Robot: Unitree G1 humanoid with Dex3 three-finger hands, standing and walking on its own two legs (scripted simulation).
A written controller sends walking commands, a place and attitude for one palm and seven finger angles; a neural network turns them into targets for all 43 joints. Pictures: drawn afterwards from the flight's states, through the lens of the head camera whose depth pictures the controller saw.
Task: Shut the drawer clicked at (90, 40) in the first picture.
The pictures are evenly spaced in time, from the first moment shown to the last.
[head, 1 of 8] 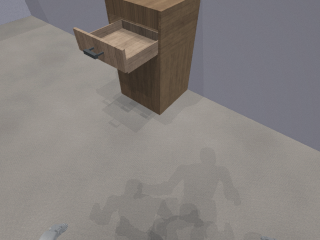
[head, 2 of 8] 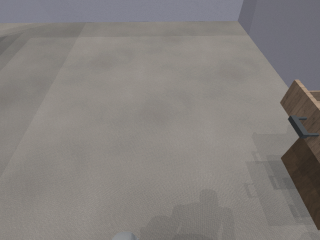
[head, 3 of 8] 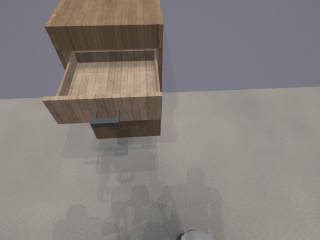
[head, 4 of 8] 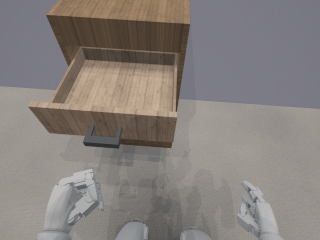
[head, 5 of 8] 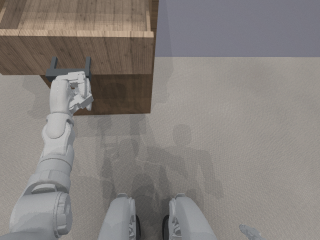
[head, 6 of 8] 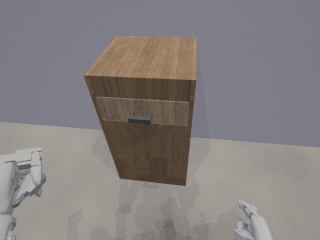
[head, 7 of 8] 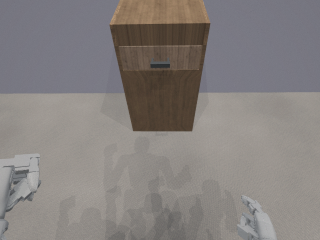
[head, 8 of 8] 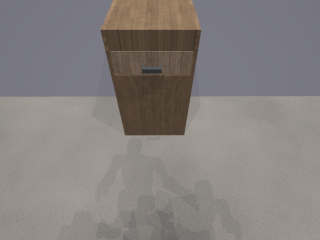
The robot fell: no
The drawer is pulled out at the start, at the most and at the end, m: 0.30 0.30 0.00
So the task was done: yes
